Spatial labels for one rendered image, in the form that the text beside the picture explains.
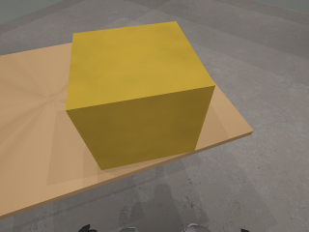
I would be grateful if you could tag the table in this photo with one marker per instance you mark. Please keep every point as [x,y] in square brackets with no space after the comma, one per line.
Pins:
[43,158]

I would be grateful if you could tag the carton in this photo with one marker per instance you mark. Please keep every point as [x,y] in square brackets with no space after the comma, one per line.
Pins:
[137,93]

